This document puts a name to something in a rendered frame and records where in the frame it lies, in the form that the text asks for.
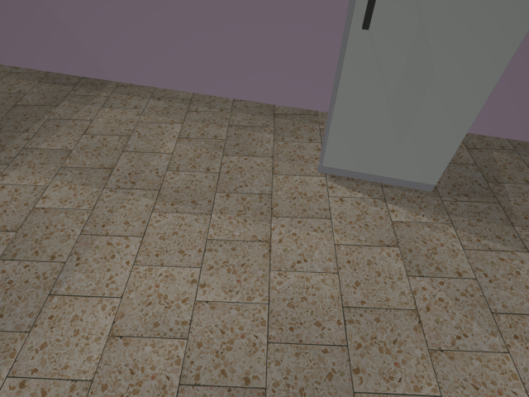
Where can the fridge door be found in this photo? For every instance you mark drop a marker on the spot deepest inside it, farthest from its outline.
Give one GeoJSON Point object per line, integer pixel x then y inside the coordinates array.
{"type": "Point", "coordinates": [412, 85]}

